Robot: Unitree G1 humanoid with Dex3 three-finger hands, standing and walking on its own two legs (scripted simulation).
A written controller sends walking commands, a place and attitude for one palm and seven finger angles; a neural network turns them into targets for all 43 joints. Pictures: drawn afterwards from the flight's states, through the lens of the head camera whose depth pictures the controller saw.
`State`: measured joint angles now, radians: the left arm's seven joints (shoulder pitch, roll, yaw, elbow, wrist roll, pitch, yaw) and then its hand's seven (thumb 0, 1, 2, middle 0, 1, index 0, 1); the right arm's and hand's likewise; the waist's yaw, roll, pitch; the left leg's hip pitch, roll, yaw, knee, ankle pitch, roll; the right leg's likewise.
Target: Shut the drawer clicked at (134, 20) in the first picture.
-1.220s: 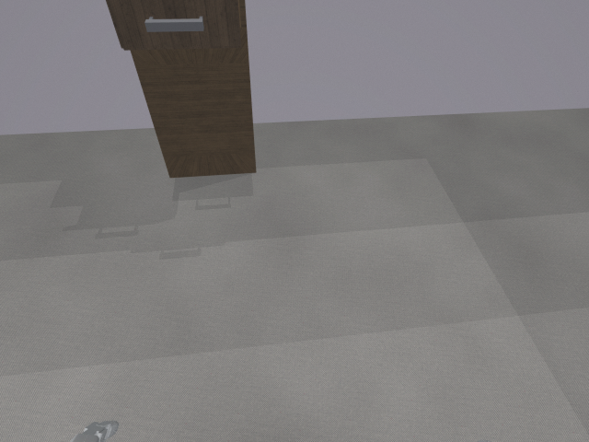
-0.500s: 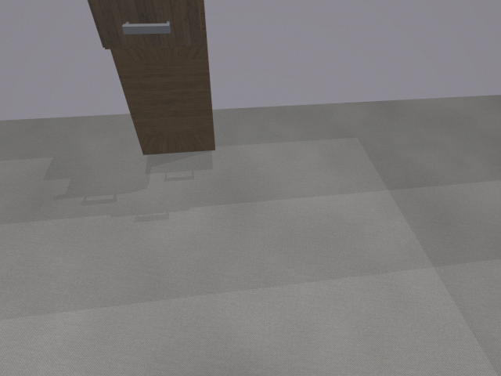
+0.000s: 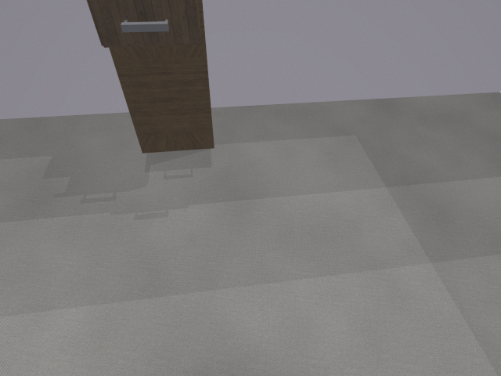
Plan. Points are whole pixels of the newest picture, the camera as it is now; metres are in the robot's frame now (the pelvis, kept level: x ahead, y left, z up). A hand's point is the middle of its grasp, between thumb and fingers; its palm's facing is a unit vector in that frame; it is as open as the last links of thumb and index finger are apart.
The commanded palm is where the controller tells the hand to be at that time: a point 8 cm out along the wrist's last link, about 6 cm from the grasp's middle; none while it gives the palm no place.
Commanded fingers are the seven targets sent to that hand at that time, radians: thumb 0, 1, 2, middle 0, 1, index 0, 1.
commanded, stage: look at it before walking up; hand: left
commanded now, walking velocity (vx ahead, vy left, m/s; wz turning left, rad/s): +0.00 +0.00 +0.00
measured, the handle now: (146, 24) +1.26 +0.46 +0.03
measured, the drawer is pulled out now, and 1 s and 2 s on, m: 0.17 0.17 0.17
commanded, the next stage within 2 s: walk to a spot facing it in 0.52 s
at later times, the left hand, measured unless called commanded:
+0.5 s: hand out of the picture +0.08 +0.24 -0.16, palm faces -0.04 -0.94 -0.33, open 7.4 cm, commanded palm none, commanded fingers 0.00 0.90 0.90 -0.20 -0.30 -0.20 -0.30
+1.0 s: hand out of the picture +0.02 +0.23 -0.20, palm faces +0.11 -0.98 -0.16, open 7.4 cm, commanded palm none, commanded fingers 0.00 0.90 0.90 -0.20 -0.30 -0.20 -0.30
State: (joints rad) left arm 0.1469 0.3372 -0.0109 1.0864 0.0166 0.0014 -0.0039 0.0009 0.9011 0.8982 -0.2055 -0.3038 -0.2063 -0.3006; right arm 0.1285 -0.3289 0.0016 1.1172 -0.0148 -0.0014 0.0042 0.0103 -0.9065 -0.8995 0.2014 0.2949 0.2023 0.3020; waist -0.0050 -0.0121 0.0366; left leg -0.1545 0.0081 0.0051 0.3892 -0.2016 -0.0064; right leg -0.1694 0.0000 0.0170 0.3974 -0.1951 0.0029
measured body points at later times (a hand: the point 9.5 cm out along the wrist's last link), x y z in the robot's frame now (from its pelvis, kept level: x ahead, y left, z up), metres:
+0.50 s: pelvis +0.01 +0.00 +0.00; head +0.01 +0.00 +0.45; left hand +0.09 +0.29 -0.13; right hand +0.09 -0.30 -0.13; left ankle +0.01 +0.12 -0.74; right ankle +0.01 -0.12 -0.74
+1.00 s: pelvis +0.07 +0.04 -0.02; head +0.07 +0.07 +0.43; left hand +0.02 +0.28 -0.19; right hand +0.08 -0.21 -0.15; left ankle +0.05 +0.12 -0.75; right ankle +0.02 -0.11 -0.72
